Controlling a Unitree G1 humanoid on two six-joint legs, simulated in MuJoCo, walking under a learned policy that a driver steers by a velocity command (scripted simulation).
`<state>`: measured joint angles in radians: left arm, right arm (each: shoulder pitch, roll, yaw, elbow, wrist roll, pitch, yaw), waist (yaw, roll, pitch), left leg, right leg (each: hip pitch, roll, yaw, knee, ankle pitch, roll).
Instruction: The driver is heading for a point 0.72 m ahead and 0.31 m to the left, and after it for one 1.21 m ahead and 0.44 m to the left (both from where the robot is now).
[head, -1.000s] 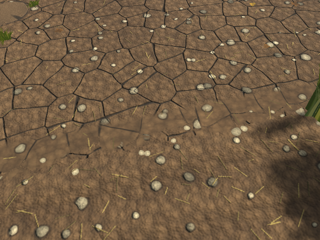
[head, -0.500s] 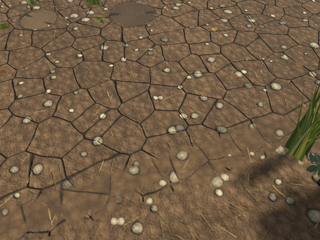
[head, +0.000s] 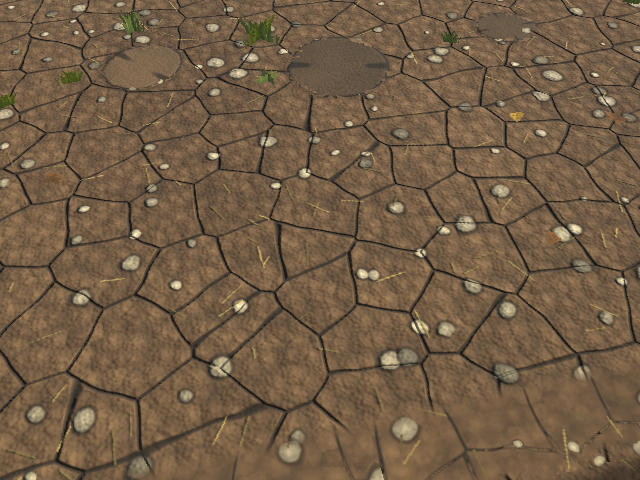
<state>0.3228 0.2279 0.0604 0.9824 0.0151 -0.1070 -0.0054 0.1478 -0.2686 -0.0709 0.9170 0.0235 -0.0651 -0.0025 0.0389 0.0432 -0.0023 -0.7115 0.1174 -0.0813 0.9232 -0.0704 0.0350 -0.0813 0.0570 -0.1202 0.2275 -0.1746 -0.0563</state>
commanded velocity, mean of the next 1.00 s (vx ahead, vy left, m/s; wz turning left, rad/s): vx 0.50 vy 0.00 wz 0.53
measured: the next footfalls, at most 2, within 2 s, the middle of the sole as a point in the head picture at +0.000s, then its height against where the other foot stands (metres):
left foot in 0.26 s outside the picture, level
right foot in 0.74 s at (333, 424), level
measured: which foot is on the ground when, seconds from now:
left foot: up 0.00-0.24, down 0.26-0.76, up 0.78-1.00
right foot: down 0.00-0.26, up 0.28-0.72, down 0.74-1.00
